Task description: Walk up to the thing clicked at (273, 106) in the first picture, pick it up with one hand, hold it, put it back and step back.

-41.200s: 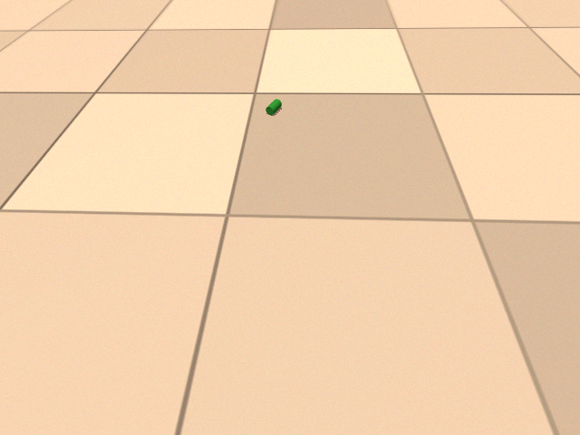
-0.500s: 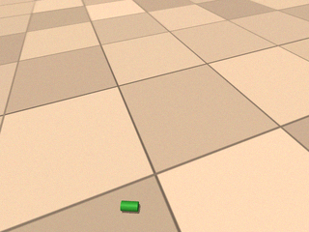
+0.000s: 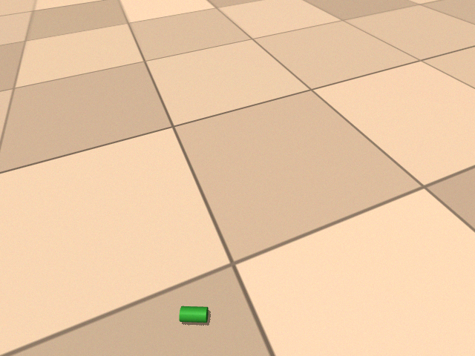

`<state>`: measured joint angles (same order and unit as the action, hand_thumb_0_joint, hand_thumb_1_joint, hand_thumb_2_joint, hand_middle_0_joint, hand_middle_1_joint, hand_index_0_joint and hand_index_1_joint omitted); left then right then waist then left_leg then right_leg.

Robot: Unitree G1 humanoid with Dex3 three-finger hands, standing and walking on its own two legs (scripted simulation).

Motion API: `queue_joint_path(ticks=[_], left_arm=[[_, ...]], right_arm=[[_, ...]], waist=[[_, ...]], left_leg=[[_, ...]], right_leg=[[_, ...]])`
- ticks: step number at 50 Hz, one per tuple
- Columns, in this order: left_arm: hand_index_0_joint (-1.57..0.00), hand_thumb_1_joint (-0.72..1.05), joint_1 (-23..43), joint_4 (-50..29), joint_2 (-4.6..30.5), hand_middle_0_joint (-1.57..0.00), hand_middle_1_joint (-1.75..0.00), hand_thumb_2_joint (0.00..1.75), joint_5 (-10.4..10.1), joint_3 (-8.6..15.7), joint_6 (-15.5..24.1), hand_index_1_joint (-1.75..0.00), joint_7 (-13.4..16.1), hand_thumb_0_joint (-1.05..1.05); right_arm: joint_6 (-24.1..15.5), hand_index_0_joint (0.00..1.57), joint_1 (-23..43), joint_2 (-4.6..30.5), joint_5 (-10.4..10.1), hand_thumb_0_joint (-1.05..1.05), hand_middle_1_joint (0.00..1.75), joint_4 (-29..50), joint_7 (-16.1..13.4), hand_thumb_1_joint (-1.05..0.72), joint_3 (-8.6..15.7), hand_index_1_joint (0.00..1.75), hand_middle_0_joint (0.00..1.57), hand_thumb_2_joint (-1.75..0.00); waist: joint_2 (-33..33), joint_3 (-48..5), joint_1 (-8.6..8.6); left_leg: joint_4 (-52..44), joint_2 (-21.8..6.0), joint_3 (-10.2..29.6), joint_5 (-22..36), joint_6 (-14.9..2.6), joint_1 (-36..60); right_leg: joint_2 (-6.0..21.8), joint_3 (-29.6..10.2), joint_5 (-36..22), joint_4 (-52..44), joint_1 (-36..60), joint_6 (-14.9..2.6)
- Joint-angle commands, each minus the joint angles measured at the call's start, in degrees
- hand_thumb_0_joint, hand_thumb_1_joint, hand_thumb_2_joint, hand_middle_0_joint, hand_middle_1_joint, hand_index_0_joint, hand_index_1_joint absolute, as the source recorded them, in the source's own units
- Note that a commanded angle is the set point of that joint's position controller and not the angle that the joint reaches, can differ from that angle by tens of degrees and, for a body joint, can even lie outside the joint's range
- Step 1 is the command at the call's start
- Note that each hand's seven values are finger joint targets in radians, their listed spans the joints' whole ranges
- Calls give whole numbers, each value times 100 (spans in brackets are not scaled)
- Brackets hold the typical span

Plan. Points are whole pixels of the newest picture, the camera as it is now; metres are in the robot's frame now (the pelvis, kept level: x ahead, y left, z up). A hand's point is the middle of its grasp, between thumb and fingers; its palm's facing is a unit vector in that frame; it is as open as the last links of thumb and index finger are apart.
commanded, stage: stand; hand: left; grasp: from above
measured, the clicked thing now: (194, 314) +0.42 +0.25 -0.75
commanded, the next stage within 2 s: step back in 1.08 s
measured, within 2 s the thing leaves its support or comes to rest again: neither
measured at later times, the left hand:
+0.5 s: hand out of the picture +0.08 +0.24 -0.15, palm faces +0.01 -0.94 -0.34, open 7.4 cm
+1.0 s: hand out of the picture +0.08 +0.24 -0.15, palm faces -0.01 -0.94 -0.34, open 7.4 cm
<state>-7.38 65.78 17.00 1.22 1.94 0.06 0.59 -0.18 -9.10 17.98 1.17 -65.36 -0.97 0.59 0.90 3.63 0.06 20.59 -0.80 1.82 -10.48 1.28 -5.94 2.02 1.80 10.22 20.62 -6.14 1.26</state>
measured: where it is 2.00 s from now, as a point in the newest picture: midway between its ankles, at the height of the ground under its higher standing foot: outside the picture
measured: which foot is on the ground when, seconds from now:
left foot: down 0.00-1.00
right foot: down 0.00-1.00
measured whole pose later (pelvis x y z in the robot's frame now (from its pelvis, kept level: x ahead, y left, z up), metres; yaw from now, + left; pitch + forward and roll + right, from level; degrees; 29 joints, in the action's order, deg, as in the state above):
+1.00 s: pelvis +0.01 -0.01 +0.00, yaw -1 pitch -4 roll +0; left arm -7.4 65.1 18.8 0.9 1.4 0.6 0.0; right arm -0.2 -7.5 19.1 0.9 -65.8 -0.2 0.6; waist 0.5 3.0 -0.2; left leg 18.6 -1.6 1.3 -10.1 1.9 -5.0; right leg 1.2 1.3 9.9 19.2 -5.8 0.7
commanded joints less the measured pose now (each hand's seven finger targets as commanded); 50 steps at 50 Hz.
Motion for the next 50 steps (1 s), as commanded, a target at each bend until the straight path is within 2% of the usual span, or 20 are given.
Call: queue_joint_path(ticks=[1,4,5,7,8,10,12,15,19,20,23,27,30,33,36,41,43,45,47,50], left_arm=[[-20,90,215,-285,1178,-20,-30,90,-29,181,84,-30,82,0],[-20,90,233,-281,1162,-20,-30,90,-26,170,95,-30,77,0],[-20,90,208,-254,1132,-20,-30,90,-24,156,96,-30,76,0],[-20,90,237,-285,1190,-20,-30,90,-22,170,114,-30,76,0],[-20,90,283,-293,1221,-20,-30,90,-29,172,120,-30,79,0],[-20,90,317,-312,1205,-20,-30,90,-34,176,133,-30,82,0],[-20,90,295,-315,1217,-20,-30,90,-35,175,129,-30,75,0],[-20,90,318,-314,1228,-20,-30,90,-34,178,124,-30,80,0],[-20,90,316,-348,1254,-20,-30,90,-42,171,143,-30,71,0],[-20,90,351,-322,1255,-20,-30,90,-41,172,135,-30,70,0],[-20,90,314,-327,1264,-20,-30,90,-26,162,138,-30,69,0],[-20,90,331,-367,1306,-20,-30,90,-38,174,154,-30,57,0],[-20,90,325,-342,1348,-20,-30,90,-37,181,141,-30,50,0],[-20,90,296,-362,1347,-20,-30,90,-28,172,153,-30,39,0],[-20,90,324,-395,1385,-20,-30,90,-28,175,180,-30,40,0],[-20,90,313,-401,1409,-20,-30,90,-52,158,163,-30,28,0],[-20,90,287,-411,1386,-20,-30,90,-50,151,176,-30,29,0],[-20,90,298,-396,1415,-20,-30,90,-46,162,164,-30,25,0],[-20,90,272,-431,1413,-20,-30,90,-53,149,173,-30,18,0],[-20,90,250,-421,1388,-20,-30,90,-59,134,160,-30,20,0]], right_arm=[[-105,20,191,1092,2,0,30,325,-55,-90,184,30,20,-90],[-107,20,224,1094,1,0,30,322,-48,-90,187,30,20,-90],[-106,20,251,1122,-9,0,30,295,-48,-90,192,30,20,-90],[-109,20,275,1138,-6,0,30,315,-42,-90,197,30,20,-90],[-109,20,266,1110,-12,0,30,311,-36,-90,189,30,20,-90],[-118,20,330,1087,-3,0,30,324,-36,-90,188,30,20,-90],[-130,20,356,1199,-1,0,30,316,-46,-90,206,30,20,-90],[-123,20,395,1176,-5,0,30,318,-45,-90,206,30,20,-90],[-123,20,456,1205,-12,0,30,324,-32,-90,218,30,20,-90],[-121,20,409,1159,-15,0,30,302,-32,-90,200,30,20,-90],[-111,20,498,1197,-13,0,30,330,-20,-90,220,30,20,-90],[-120,20,504,1253,-12,0,30,346,-12,-90,216,30,20,-90],[-104,20,451,1216,-16,0,30,325,1,-90,207,30,20,-90],[-102,20,488,1244,-11,0,30,348,15,-90,222,30,20,-90],[-107,20,475,1255,-13,0,30,362,23,-90,228,30,20,-90],[-101,20,420,1250,-12,0,30,335,27,-90,206,30,20,-90],[-106,20,430,1270,-20,0,30,341,29,-90,211,30,20,-90],[-106,20,425,1265,-13,0,30,342,25,-90,204,30,20,-90],[-120,20,414,1302,-23,0,30,346,24,-90,208,30,20,-90],[-122,20,432,1307,-23,0,30,355,20,-90,199,30,20,-90]], waist=[[-108,-186,36],[-98,-249,25],[-81,-158,41],[-95,-342,30],[-161,-223,8],[-130,-413,20],[-65,-374,24],[-85,-406,15],[-37,-435,30],[-65,-293,-4],[-84,-356,21],[27,-372,25],[-143,-145,10],[-75,-217,22],[-126,-351,6],[-57,-216,-3],[-49,-319,13],[-67,-258,-7],[-22,-396,4],[-20,-387,11]], left_leg=[[-467,-520,438,495,-218,-244],[-428,-534,406,642,-217,-116],[-439,-540,421,491,-223,-155],[-402,-551,396,746,-227,-48],[-456,-543,405,670,-204,-137],[-389,-573,376,929,-220,11],[-402,-592,370,977,-208,29],[-403,-589,340,996,-206,72],[-393,-602,328,1007,-206,108],[-470,-582,343,753,-179,-48],[-446,-603,348,751,-206,50],[-453,-599,327,734,-217,-20],[-561,-598,356,299,-210,-105],[-526,-584,348,281,-219,-89],[-470,-595,337,553,-217,15],[-532,-598,349,292,-213,-128],[-509,-607,359,442,-215,-91],[-533,-594,353,279,-214,-137],[-502,-614,335,578,-206,0],[-496,-628,336,572,-216,-26]], right_leg=[[500,-433,-276,-414,71,-140],[505,-435,-395,-433,65,-145],[491,-429,-261,-466,7,-131],[536,-453,-610,-441,132,-141],[514,-439,-473,-465,67,-128],[548,-445,-784,-404,177,-144],[539,-459,-840,-419,150,-137],[541,-440,-883,-404,150,-149],[546,-451,-906,-419,143,-150],[523,-450,-652,-450,111,-134],[529,-445,-612,-472,82,-159],[553,-496,-755,-464,169,-169],[521,-504,-162,-566,-40,-173],[520,-514,-131,-595,-31,-179],[544,-531,-496,-559,29,-184],[545,-564,-154,-576,-9,-198],[536,-544,-376,-549,58,-189],[534,-555,-244,-555,32,-200],[550,-549,-556,-492,70,-213],[546,-527,-602,-449,110,-215]])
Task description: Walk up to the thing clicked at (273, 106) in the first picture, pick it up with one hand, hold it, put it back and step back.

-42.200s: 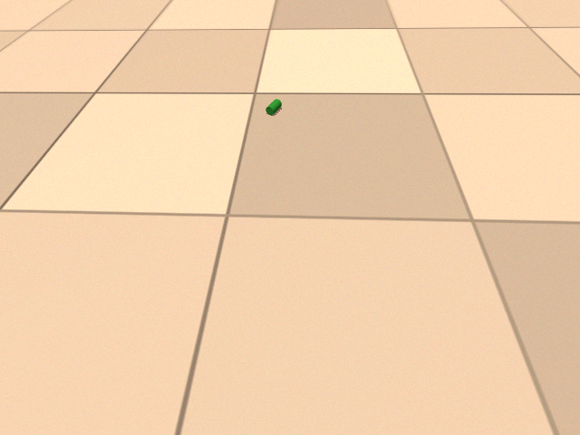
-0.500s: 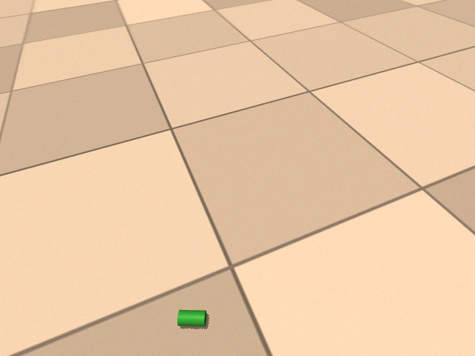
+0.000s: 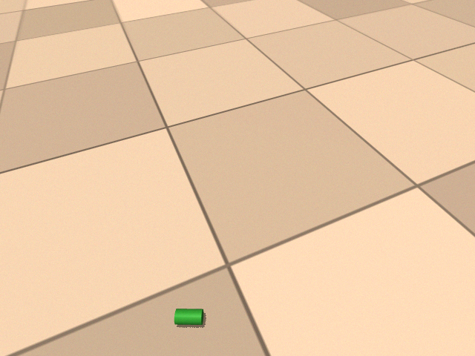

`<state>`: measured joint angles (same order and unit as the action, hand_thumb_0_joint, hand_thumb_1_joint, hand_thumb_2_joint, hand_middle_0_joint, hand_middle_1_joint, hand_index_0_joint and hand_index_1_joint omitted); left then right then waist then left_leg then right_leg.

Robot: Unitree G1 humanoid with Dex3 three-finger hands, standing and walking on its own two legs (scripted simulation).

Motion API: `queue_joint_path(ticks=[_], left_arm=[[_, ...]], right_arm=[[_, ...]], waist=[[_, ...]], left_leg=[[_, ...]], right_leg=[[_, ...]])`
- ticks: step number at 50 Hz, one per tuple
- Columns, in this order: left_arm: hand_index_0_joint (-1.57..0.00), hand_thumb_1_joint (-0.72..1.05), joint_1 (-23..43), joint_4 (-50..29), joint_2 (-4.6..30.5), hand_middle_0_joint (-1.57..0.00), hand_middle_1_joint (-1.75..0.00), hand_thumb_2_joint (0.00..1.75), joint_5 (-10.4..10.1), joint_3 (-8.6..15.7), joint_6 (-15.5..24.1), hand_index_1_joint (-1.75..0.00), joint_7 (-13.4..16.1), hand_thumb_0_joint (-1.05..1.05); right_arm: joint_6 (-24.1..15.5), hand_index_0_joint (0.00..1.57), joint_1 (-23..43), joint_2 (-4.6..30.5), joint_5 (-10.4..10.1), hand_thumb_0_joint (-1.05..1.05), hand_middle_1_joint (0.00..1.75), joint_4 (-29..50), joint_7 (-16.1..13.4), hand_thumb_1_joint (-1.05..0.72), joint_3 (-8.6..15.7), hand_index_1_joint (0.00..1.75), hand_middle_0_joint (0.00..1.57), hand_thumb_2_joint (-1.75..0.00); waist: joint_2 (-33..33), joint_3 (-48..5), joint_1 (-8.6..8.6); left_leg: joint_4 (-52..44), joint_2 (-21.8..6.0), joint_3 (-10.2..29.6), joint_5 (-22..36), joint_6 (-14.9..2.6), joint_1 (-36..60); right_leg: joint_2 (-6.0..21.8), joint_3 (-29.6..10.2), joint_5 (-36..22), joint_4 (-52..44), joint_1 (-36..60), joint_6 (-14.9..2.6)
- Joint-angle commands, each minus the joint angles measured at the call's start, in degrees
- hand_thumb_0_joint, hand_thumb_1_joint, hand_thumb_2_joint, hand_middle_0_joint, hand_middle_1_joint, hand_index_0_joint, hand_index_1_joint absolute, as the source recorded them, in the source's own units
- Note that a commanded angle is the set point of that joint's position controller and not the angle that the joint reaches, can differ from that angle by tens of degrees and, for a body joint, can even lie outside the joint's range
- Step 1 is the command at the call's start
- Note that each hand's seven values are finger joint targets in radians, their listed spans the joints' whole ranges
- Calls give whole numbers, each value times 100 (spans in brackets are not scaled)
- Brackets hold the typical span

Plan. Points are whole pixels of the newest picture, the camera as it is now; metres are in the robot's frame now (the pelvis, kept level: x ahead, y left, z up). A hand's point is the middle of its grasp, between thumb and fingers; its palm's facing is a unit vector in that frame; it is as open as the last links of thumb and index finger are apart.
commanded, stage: stand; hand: left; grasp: from above
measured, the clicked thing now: (189, 316) +0.41 +0.26 -0.75
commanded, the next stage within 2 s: step back in 0.08 s
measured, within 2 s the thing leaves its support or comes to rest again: neither
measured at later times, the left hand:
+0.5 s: hand out of the picture +0.08 +0.31 -0.18, palm faces -0.03 -0.93 -0.36, open 7.4 cm
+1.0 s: hand out of the picture -0.06 +0.29 -0.15, palm faces -0.07 -0.91 -0.40, open 7.4 cm
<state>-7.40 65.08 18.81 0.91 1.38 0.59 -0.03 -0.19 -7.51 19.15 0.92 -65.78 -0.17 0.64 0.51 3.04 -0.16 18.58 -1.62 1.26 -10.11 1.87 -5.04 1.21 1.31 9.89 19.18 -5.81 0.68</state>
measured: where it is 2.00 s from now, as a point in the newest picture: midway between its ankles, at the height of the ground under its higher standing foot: outside the picture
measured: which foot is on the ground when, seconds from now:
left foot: down 0.00-0.84, up 0.86-1.00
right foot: down 0.00-0.36, up 0.38-0.78, down 0.80-1.00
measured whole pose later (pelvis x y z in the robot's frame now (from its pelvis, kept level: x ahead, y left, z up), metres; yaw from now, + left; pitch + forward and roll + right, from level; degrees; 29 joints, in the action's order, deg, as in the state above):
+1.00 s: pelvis -0.17 +0.04 -0.02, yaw -4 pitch -2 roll +1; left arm -9.8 47.9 19.4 2.1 4.2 -2.5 0.2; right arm 2.3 -9.4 23.3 -0.3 -51.1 -1.2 2.8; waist 1.1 8.3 0.4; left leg 64.2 7.0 6.7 -27.5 0.9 -26.3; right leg 0.2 -1.4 16.0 34.0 -16.1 -1.3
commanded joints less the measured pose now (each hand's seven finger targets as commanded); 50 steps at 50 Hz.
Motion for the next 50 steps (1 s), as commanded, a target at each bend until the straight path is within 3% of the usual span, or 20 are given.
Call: queue_joint_path(ticks=[1,4,7,12,14,16,17,18,19,20,23,32,36,39,40,41,42,43,46,50], left_arm=[[-20,90,242,-355,1218,-20,-30,90,-32,188,114,-30,81,0],[-20,90,291,-443,1672,-20,-30,90,-129,454,49,-30,102,0],[-20,90,238,-711,1679,-20,-30,90,-136,513,0,-30,136,0],[-20,90,888,-1365,1861,-20,-30,90,53,591,-88,-30,160,0],[-20,90,985,-1503,1717,-20,-30,90,69,534,-120,-30,175,0],[-20,90,977,-1605,1638,-20,-30,90,22,480,-204,-30,169,0],[-20,90,834,-1634,1382,-20,-30,90,-54,440,-270,-30,152,0],[-20,90,626,-1692,1094,-20,-30,90,-101,380,-322,-30,181,0],[-20,90,573,-1673,1219,-20,-30,90,-47,421,-346,-30,245,0],[-20,90,617,-1583,1316,-20,-30,90,-28,439,-359,-30,279,0],[-20,90,113,-1533,1362,-20,-30,90,-122,450,-352,-30,261,0],[-20,90,99,-1927,1299,-20,-30,90,-24,533,-264,-30,184,0],[-20,90,-247,-1862,1294,-20,-30,90,8,577,-259,-30,117,0],[-20,90,-887,-1664,1215,-20,-30,90,43,610,-198,-30,78,0],[-20,90,-926,-1665,1350,-20,-30,90,109,653,-166,-30,76,0],[-20,90,-744,-1800,1725,-20,-30,90,158,750,-143,-30,71,0],[-20,90,-425,-1956,2223,-20,-30,90,89,844,-165,-30,52,0],[-20,90,-159,-2181,2161,-20,-30,90,149,816,-117,-30,63,0],[-20,90,562,-2371,1630,-20,-30,90,103,693,-105,-30,158,0],[-20,90,59,-2467,1456,-20,-30,90,144,668,-134,-30,180,0]], right_arm=[[-124,20,232,1167,1,0,30,386,-57,-90,188,30,20,-90],[-18,20,457,1530,-78,0,30,517,-17,-90,287,30,20,-90],[73,20,142,1358,-155,0,30,682,-2,-90,321,30,20,-90],[270,20,-386,1290,-100,0,30,966,50,-90,450,30,20,-90],[253,20,-467,1265,-113,0,30,1050,59,-90,461,30,20,-90],[170,20,-659,1288,-39,0,30,1071,31,-90,493,30,20,-90],[117,20,-476,1594,68,0,30,1107,7,-90,564,30,20,-90],[73,20,-339,2026,172,0,30,1231,-6,-90,668,30,20,-90],[42,20,-297,2320,96,0,30,1347,-18,-90,714,30,20,-90],[36,20,-166,2191,96,0,30,1408,-41,-90,703,30,20,-90],[24,20,290,1583,124,0,30,1637,-164,-90,564,30,20,-90],[57,20,-401,1643,42,0,30,1877,-215,-90,622,30,20,-90],[87,20,-101,1772,37,0,30,2060,-180,-90,649,30,20,-90],[129,20,226,1767,-18,0,30,2108,-140,-90,621,30,20,-90],[141,20,193,1631,-57,0,30,2091,-122,-90,571,30,20,-90],[144,20,159,1450,-76,0,30,2137,-108,-90,519,30,20,-90],[167,20,388,1340,-108,0,30,2136,-148,-90,529,30,20,-90],[205,20,308,1480,-54,0,30,2041,-165,-90,579,30,20,-90],[174,20,-377,1380,-142,0,30,1813,-142,-90,512,30,20,-90],[120,20,-400,1381,-106,0,30,1932,-176,-90,427,30,20,-90]], waist=[[-27,-298,31],[-125,364,54],[-367,-289,-62],[-1334,-590,-231],[-1246,-521,-247],[-894,-518,-305],[245,-449,-160],[1207,-365,-47],[1143,-500,-188],[939,-526,-207],[711,-599,185],[685,-710,-279],[764,-735,-146],[608,-828,203],[288,-737,195],[-608,-478,78],[-1745,-106,307],[-1426,227,244],[-821,66,-200],[-954,-346,183]], left_leg=[[-345,-535,405,582,-254,-127],[340,-442,457,1296,-390,-659],[1215,-183,189,1223,-409,-551],[3210,306,187,-1947,-453,-886],[2662,216,182,-1552,-450,-974],[1019,66,101,38,-390,-898],[419,-558,973,1432,-505,-825],[123,-1406,2152,2777,-828,-254],[225,-1830,2450,3206,-1362,-548],[232,-1826,2483,3108,-1409,-640],[762,-1067,1155,3063,-1164,35],[1041,-1420,1286,3169,-1590,765],[839,-1518,1367,1803,-1528,-16],[1202,-1210,969,1043,-1105,-714],[1403,-954,824,461,-789,-1346],[2015,-286,448,-672,-418,-2247],[3514,682,-55,-2295,-185,-2177],[4548,679,609,-2572,-125,-1958],[5154,903,773,-1713,-158,-2056],[4069,659,529,-1946,-32,-2388]], right_leg=[[615,-463,-535,-302,35,-151],[594,-565,-1442,126,-469,-199],[864,-793,-1780,222,-434,-624],[1932,-1518,-1743,211,-1081,-1517],[1640,-1200,-1871,671,-1032,-1281],[1179,-875,-1422,1405,-828,-781],[448,-518,-562,2180,-1134,-507],[-543,-440,1941,3021,-2176,-301],[-706,-1060,2776,3812,-2040,-262],[-728,-1356,2771,4383,-2001,-272],[-614,-1316,1849,4834,-2420,-230],[-398,-849,1960,3418,-2155,36],[-224,-478,1774,2606,-1463,-90],[-168,-233,551,968,-480,-303],[100,-696,345,722,-197,-430],[888,-1947,391,330,-154,-852],[2013,-3160,289,-318,-1267,-1781],[2247,-3439,16,-373,-1959,-1963],[1288,-1603,-1263,192,-1439,-1354],[1223,-1383,-1669,620,3,-1339]])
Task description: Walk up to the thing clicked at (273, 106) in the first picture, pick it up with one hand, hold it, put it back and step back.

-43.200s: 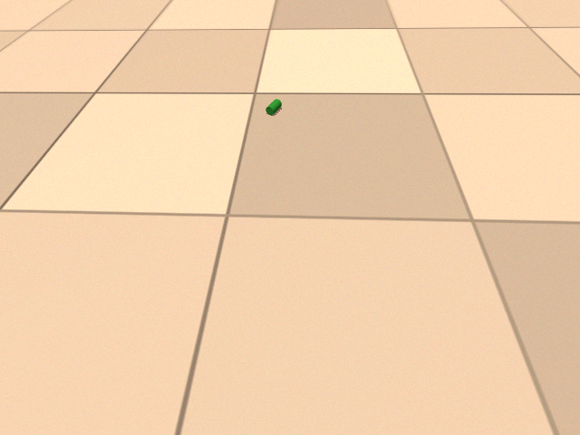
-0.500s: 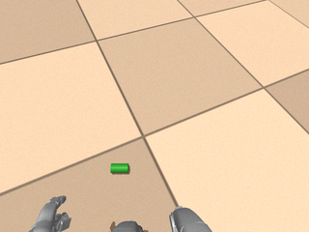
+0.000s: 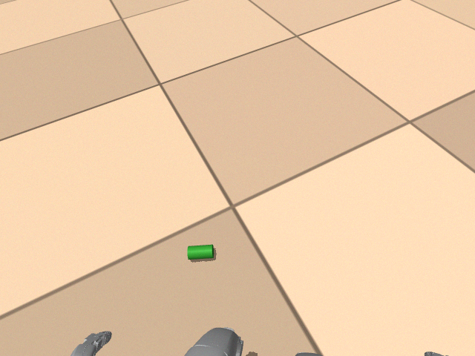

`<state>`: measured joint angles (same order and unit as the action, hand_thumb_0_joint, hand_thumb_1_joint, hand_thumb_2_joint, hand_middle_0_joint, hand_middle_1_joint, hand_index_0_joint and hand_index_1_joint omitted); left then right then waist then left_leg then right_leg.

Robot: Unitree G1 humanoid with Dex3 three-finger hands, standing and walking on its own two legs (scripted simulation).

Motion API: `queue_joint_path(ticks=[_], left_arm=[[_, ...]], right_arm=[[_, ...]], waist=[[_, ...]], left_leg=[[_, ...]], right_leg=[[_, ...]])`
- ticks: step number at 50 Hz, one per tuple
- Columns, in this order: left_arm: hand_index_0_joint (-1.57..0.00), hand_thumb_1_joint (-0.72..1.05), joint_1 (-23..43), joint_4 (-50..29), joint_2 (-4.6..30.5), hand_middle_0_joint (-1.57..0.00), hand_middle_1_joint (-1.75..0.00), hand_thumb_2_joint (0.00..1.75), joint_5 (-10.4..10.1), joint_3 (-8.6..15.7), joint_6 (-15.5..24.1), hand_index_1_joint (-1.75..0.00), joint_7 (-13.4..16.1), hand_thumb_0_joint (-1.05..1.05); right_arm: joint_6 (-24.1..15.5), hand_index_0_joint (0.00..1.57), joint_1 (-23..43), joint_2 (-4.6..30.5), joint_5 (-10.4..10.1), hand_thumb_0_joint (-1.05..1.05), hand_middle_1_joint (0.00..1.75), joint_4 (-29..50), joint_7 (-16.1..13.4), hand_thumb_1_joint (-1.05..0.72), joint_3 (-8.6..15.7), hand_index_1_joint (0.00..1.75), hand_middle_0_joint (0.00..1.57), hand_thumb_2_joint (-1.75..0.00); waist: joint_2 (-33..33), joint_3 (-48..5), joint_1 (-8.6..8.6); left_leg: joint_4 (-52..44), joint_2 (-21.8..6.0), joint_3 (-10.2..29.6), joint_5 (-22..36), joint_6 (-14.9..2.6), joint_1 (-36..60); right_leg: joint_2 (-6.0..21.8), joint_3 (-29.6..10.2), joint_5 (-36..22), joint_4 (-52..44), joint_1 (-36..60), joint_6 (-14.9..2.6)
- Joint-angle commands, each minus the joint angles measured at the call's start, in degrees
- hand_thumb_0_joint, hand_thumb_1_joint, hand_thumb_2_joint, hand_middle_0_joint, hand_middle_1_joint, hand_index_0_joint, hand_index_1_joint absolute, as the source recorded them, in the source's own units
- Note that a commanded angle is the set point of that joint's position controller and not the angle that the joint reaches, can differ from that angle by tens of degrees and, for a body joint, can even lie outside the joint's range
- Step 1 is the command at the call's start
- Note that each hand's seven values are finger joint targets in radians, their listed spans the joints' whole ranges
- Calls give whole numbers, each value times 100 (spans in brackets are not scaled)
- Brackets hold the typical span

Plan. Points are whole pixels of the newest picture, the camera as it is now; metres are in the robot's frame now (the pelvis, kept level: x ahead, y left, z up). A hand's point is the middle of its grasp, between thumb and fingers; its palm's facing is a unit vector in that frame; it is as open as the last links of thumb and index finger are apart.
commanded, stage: step back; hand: left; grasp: from above
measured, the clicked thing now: (200, 252) +0.56 +0.27 -0.74
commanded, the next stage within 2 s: none
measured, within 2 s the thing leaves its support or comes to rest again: neither
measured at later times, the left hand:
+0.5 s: hand out of the picture -0.06 +0.27 -0.16, palm faces -0.01 -0.92 -0.38, open 7.4 cm
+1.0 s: hand out of the picture -0.20 +0.25 -0.15, palm faces +0.06 -0.92 -0.38, open 7.4 cm
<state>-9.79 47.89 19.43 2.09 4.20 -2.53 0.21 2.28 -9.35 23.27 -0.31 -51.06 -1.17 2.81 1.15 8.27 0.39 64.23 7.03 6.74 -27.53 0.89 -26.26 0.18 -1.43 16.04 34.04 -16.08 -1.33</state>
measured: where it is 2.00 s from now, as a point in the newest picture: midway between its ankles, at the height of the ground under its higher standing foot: outside the picture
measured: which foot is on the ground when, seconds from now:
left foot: up 0.00-0.14, down 0.16-0.58, up 0.60-0.86, down 0.88-1.00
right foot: down 0.00-0.18, up 0.20-0.54, down 0.56-0.90, up 0.92-1.00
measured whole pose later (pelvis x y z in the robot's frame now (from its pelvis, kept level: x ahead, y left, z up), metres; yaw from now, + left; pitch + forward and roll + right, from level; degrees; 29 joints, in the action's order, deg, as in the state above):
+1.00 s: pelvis -0.32 -0.03 -0.01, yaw +4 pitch -2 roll +0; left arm -5.7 45.9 22.6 0.9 4.3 -4.4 1.3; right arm 1.9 -11.0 20.5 2.0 -51.1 -0.4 2.1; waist -2.2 10.5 -0.7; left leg 37.1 1.8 1.6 -17.7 -1.6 -17.0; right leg -3.9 -6.5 29.8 61.2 -28.1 -0.7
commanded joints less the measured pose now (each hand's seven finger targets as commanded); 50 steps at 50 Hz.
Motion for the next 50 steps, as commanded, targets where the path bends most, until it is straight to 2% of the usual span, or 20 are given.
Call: queue_joint_path(ticks=[1,4,7,8,9,10,14,20,26,28,29,30,33,39,42,43,44,45,46,50], left_arm=[[-20,90,179,-734,1405,-20,-30,90,25,388,162,-30,172,0],[-20,90,90,-766,1512,-20,-30,90,-10,375,90,-30,152,0],[-20,90,226,-861,1547,-20,-30,90,-100,335,4,-30,91,0],[-20,90,131,-903,1341,-20,-30,90,-117,274,-13,-30,69,0],[-20,90,376,-987,1228,-20,-30,90,-160,252,15,-30,75,0],[-20,90,784,-962,1444,-20,-30,90,-78,386,14,-30,148,0],[-20,90,14,-620,1338,-20,-30,90,-195,366,-8,-30,153,0],[-20,90,39,-647,1294,-20,-30,90,-120,367,14,-30,107,0],[-20,90,-716,-212,1209,-20,-30,90,-95,376,102,-30,18,0],[-20,90,-965,-114,1521,-20,-30,90,38,455,153,-30,25,0],[-20,90,-673,-280,2193,-20,-30,90,10,606,127,-30,7,0],[-20,90,-211,-513,2539,-20,-30,90,74,656,129,-30,22,0],[-20,90,716,-695,1737,-20,-30,90,33,442,181,-30,112,0],[-20,90,73,-727,1630,-20,-30,90,73,426,134,-30,206,0],[-20,90,245,-775,1633,-20,-30,90,-42,356,37,-30,184,0],[-20,90,241,-775,1576,-20,-30,90,-73,311,-10,-30,158,0],[-20,90,98,-806,1368,-20,-30,90,-85,240,-37,-30,141,0],[-20,90,211,-902,1199,-20,-30,90,-151,182,-14,-30,129,0],[-20,90,658,-879,1462,-20,-30,90,-100,340,-26,-30,208,0],[-20,90,-52,-443,1423,-20,-30,90,-191,335,-65,-30,182,0]], right_arm=[[-139,20,-127,955,41,0,30,504,-78,-90,213,30,20,-90],[-171,20,-270,856,105,0,30,507,-52,-90,228,30,20,-90],[-228,20,-747,940,154,0,30,286,-18,-90,319,30,20,-90],[-261,20,-712,1199,233,0,30,348,-23,-90,395,30,20,-90],[-243,20,-365,1897,211,0,30,462,31,-90,513,30,20,-90],[-263,20,-264,2063,238,0,30,543,30,-90,551,30,20,-90],[-297,20,225,1330,228,0,30,644,-97,-90,348,30,20,-90],[-250,20,-97,1308,201,0,30,746,-131,-90,403,30,20,-90],[-93,20,216,1530,161,0,30,893,-54,-90,443,30,20,-90],[-47,20,309,1209,87,0,30,940,-21,-90,342,30,20,-90],[-75,20,648,912,22,0,30,1107,-63,-90,296,30,20,-90],[-39,20,629,1114,91,0,30,1046,-132,-90,392,30,20,-90],[-60,20,-54,1056,1,0,30,658,-98,-90,335,30,20,-90],[-141,20,-59,891,119,0,30,716,-78,-90,248,30,20,-90],[-173,20,-521,864,170,0,30,487,-46,-90,302,30,20,-90],[-182,20,-676,899,179,0,30,376,-41,-90,339,30,20,-90],[-190,20,-597,1149,259,0,30,401,-53,-90,420,30,20,-90],[-177,20,-347,1829,239,0,30,521,-15,-90,529,30,20,-90],[-192,20,-251,2146,235,0,30,621,6,-90,588,30,20,-90],[-233,20,384,1345,248,0,30,650,-106,-90,345,30,20,-90]], waist=[[-1052,-929,202],[-1221,-1078,194],[-879,-1182,-96],[-317,-1243,-77],[1259,-1041,-121],[1209,-899,-430],[522,-872,127],[695,-969,-224],[1049,-1401,47],[263,-1191,149],[-1570,-829,329],[-1801,-493,365],[-878,-409,-238],[-1227,-882,229],[-1145,-1132,13],[-863,-1189,-48],[-401,-1190,33],[1068,-1139,1],[1272,-1076,-354],[490,-821,233]], left_leg=[[-928,-325,-72,-285,70,-280],[-2372,-518,-461,-79,-40,360],[-4019,-526,-666,1609,-170,1442],[-4242,-1225,318,1715,-387,1767],[-4536,-2518,2002,2441,-1147,1475],[-4591,-2983,2617,3034,-1788,824],[-3808,-2137,772,4389,-1318,1560],[-3646,-2309,734,4070,-1650,2140],[-3284,-1960,423,2918,-1107,1360],[-2661,-1428,250,1478,-555,101],[-1448,-185,-276,-73,-169,-567],[-95,-250,99,-813,-8,-261],[532,-32,313,2,-99,-177],[-1357,-424,-241,-344,14,-132],[-3416,-521,-686,638,-124,868],[-4126,-455,-782,1493,-157,1306],[-4234,-1053,131,1872,-365,1801],[-4388,-2413,1872,2643,-1123,1757],[-4605,-3096,2704,2950,-1927,785],[-3964,-2185,777,3740,-1372,921]], right_leg=[[1404,-1150,-2524,-739,1307,-1168],[1386,-1083,-2661,-449,1262,-1063],[1098,-840,-1871,-14,465,-650],[773,-701,-980,374,-171,-366],[-345,98,986,1349,-999,-10],[-477,-563,2086,2663,-806,66],[-604,-996,1357,3869,-1387,-3],[-358,-649,1483,2737,-1231,350],[-185,204,224,-461,471,70],[384,-811,261,-1055,934,-205],[1576,-2506,294,-1610,169,-1007],[2459,-3375,278,-1931,-1006,-1669],[1393,-1315,-1208,-1116,-682,-995],[1450,-1125,-2436,-534,989,-1047],[1328,-959,-2551,88,860,-848],[1151,-797,-2224,366,607,-653],[870,-701,-1354,675,-252,-362],[-157,75,653,1633,-1173,-2],[-317,-398,2156,2893,-827,84],[-505,-898,1409,4047,-1023,1]])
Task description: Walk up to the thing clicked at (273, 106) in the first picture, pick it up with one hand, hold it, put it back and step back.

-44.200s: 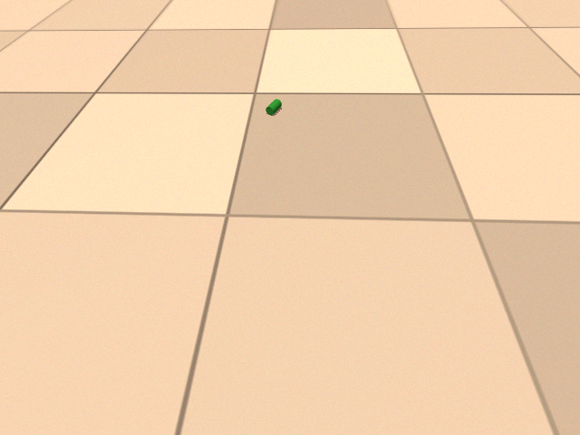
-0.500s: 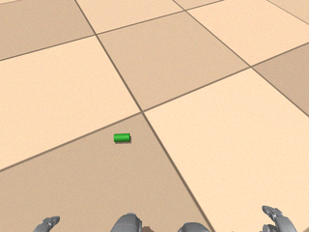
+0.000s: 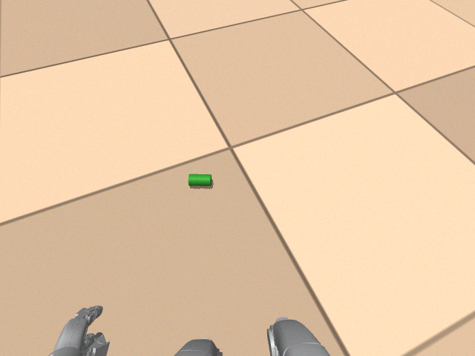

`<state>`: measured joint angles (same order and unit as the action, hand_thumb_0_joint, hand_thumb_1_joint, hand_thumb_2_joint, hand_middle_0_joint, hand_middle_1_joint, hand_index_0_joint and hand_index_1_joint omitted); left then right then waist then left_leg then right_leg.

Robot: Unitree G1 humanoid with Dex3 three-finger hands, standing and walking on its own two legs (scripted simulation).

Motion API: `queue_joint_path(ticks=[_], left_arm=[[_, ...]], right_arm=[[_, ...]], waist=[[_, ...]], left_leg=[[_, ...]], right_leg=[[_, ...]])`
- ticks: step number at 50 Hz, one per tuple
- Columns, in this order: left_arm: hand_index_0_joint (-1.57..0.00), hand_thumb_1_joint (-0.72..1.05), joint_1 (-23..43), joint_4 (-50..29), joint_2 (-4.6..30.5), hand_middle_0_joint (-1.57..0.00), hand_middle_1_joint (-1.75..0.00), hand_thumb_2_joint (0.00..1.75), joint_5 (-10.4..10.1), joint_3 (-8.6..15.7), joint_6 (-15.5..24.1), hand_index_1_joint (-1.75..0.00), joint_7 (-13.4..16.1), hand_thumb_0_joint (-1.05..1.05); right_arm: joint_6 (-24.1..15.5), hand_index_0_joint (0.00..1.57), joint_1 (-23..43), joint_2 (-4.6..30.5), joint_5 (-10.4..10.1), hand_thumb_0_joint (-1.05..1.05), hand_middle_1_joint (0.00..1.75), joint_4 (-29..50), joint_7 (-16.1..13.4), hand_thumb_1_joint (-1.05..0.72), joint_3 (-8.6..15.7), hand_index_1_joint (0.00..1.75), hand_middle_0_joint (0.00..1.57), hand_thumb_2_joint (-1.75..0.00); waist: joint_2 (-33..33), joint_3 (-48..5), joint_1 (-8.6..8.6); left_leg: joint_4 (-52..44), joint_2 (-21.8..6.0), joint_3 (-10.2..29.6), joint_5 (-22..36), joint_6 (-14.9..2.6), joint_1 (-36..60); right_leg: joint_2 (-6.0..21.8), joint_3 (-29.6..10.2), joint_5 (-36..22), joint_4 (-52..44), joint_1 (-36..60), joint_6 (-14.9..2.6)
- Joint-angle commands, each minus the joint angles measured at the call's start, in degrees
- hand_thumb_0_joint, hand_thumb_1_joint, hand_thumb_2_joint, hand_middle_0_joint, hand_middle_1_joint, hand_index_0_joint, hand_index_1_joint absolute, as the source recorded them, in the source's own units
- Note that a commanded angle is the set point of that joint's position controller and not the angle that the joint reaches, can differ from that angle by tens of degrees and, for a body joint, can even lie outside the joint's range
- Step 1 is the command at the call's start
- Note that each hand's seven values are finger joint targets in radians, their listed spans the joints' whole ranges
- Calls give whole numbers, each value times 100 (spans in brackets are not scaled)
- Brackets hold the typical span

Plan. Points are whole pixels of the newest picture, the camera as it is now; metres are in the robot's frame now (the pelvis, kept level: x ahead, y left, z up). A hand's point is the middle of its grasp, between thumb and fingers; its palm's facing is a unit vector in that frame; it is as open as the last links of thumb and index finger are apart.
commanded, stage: step back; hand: left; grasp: from above
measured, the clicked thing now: (200, 180) +0.90 +0.22 -0.73
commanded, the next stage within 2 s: stand in 1.38 s
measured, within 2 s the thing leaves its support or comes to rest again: neither
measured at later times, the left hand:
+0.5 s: hand out of the picture -0.07 +0.24 -0.13, palm faces +0.00 -0.90 -0.44, open 7.4 cm
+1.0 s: hand out of the picture -0.07 +0.25 -0.15, palm faces +0.05 -0.94 -0.34, open 7.4 cm
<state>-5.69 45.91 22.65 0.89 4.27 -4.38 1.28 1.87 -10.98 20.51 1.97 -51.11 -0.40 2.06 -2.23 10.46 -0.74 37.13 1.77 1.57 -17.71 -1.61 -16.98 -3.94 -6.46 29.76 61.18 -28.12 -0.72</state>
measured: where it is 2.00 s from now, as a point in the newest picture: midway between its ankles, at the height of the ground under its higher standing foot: outside the picture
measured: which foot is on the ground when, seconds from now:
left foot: down 0.00-0.26, up 0.28-0.54, down 0.56-1.00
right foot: up 0.00-0.22, down 0.24-1.00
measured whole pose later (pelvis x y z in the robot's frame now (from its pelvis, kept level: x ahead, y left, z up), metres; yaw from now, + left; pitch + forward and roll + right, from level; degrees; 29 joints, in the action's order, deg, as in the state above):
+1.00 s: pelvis -0.13 -0.01 +0.01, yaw +2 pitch -2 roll +0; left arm -10.2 58.1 20.3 1.2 2.5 1.0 -0.7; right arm -1.4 -9.4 20.9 1.8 -59.1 0.4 3.3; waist -0.8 3.8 1.4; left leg 32.1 1.2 0.3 -14.1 -0.6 -14.8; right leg 2.6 2.4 20.2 34.1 -11.6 0.3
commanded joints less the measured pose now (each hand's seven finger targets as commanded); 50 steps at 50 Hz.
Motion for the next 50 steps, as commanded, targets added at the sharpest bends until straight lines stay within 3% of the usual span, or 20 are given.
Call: queue_joint_path(ticks=[1,6,10,11,12,13,14,17,23,27,28,29,30,31,35,38,39,46,48,50], left_arm=[[-20,90,-464,-240,1095,-20,-30,90,-44,346,136,-30,52,0],[-20,90,-309,-235,942,-20,-30,90,19,270,236,-30,-4,0],[-20,90,-1184,296,840,-20,-30,90,52,249,364,-30,-42,0],[-20,90,-1238,423,1002,-20,-30,90,124,302,410,-30,-23,0],[-20,90,-1153,383,1397,-20,-30,90,218,439,446,-30,-27,0],[-20,90,-748,158,2098,-20,-30,90,199,568,403,-30,-23,0],[-20,90,-284,-2,2141,-20,-30,90,202,560,431,-30,1,0],[-20,90,65,7,1367,-20,-30,90,172,373,538,-30,30,0],[-20,90,-602,137,1465,-20,-30,90,194,439,604,-30,-22,0],[-20,90,-309,133,1337,-20,-30,90,122,264,511,-30,-102,0],[-20,90,-383,155,1092,-20,-30,90,120,173,506,-30,-114,0],[-20,90,-271,183,786,-20,-30,90,29,84,525,-30,-142,0],[-20,90,-45,309,1106,-20,-30,90,-15,201,521,-30,-116,0],[-20,90,-200,359,1144,-20,-30,90,17,197,541,-30,-135,0],[-20,90,-632,720,921,-20,-30,90,54,184,695,-30,-141,0],[-20,90,-694,817,1678,-20,-30,90,153,350,763,-30,-78,0],[-20,90,-418,706,1668,-20,-30,90,149,375,788,-30,-73,0],[-20,90,104,674,1130,-20,-30,90,53,108,721,-30,-114,0],[-20,90,-34,662,754,-20,-30,90,-59,-12,665,-30,-136,0],[-20,90,-37,851,924,-20,-30,90,-45,33,636,-30,-111,0]], right_arm=[[-188,20,496,1539,34,0,30,636,-175,-90,417,30,20,-90],[-101,20,72,1585,52,0,30,612,-144,-90,461,30,20,-90],[26,20,423,1771,-40,0,30,614,-76,-90,468,30,20,-90],[47,20,425,1559,-66,0,30,600,-55,-90,399,30,20,-90],[30,20,350,1195,-79,0,30,668,-31,-90,303,30,20,-90],[12,20,799,1132,-104,0,30,814,-137,-90,332,30,20,-90],[36,20,791,1390,-91,0,30,719,-163,-90,437,30,20,-90],[-52,20,227,1235,-139,0,30,357,-122,-90,329,30,20,-90],[-173,20,507,1190,-2,0,30,294,6,-90,312,30,20,-90],[-301,20,-100,1103,-19,0,30,-123,39,-90,395,30,20,-90],[-349,20,-275,1186,27,0,30,-199,21,-90,453,30,20,-90],[-382,20,-198,1496,45,0,30,-179,9,-90,483,30,20,-90],[-364,20,-35,1818,-11,0,30,-136,44,-90,513,30,20,-90],[-379,20,279,1739,4,0,30,-32,61,-90,498,30,20,-90],[-338,20,624,1312,-28,0,30,-89,83,-90,309,30,20,-90],[-278,20,506,1052,-71,0,30,-109,50,-90,259,30,20,-90],[-294,20,324,1148,-40,0,30,-186,30,-90,298,30,20,-90],[-440,20,-122,959,-7,0,30,-494,53,-90,357,30,20,-90],[-489,20,171,1322,31,0,30,-395,3,-90,393,30,20,-90],[-455,20,527,1483,-26,0,30,-382,22,-90,377,30,20,-90]], waist=[[922,-1027,278],[1157,-1288,-94],[1405,-1707,282],[1075,-1672,289],[-7,-1327,240],[-1245,-993,547],[-1015,-487,435],[-393,-640,4],[-754,-744,513],[-526,-846,127],[-250,-1023,33],[779,-1079,32],[880,-874,5],[730,-686,146],[935,-658,387],[-331,-553,403],[-185,-377,318],[-392,-936,-77],[653,-1153,74],[630,-1055,167]], left_leg=[[-1210,-1590,1272,2724,-1136,197],[-1008,-1623,1207,2495,-1233,1057],[-697,-1396,882,1263,-838,524],[-399,-1154,747,879,-559,-63],[404,-432,471,-239,-131,-1428],[1466,203,440,-1613,162,-1352],[2383,-25,997,-1610,265,-1133],[2530,303,766,-735,166,-1307],[636,-151,280,-1137,301,-1048],[-1492,71,-252,-142,108,934],[-1638,-160,210,-10,-5,1575],[-1937,-1164,1969,-1047,-404,1493],[-2336,-1781,2553,-2561,-1013,241],[-2384,-1830,2421,-2609,-1121,-149],[-1619,-1065,1131,-908,-421,-517],[443,39,276,-1230,59,-1240],[846,-176,413,-1313,119,-1207],[-1292,-179,-21,602,90,914],[-1828,-1284,1539,557,-318,973],[-1875,-1636,1734,67,-791,207]], right_leg=[[-47,-272,25,1079,143,28],[185,219,117,-964,377,242],[195,867,-1046,-3621,1832,-45],[308,564,-1288,-3928,2295,-130],[1176,-1033,-483,-4124,2573,-416],[2625,-2473,-97,-4636,919,-1340],[2999,-2838,-46,-4813,65,-1645],[1712,-693,-2200,-3805,1100,-829],[1899,-936,-588,-3995,1970,-1037],[1594,-405,-789,-3537,1009,-701],[1423,-160,-1217,-3029,606,-529],[820,310,-559,-2569,-2,-131],[514,712,95,-1840,664,-78],[580,591,-60,-1681,979,-86],[452,727,-924,-3651,2087,-163],[2159,-1855,827,-4824,2084,-956],[2577,-2093,565,-4835,1812,-1258],[1461,156,-2422,-3535,1139,-496],[780,636,-1572,-2870,871,-41],[571,672,-469,-2967,1622,-58]])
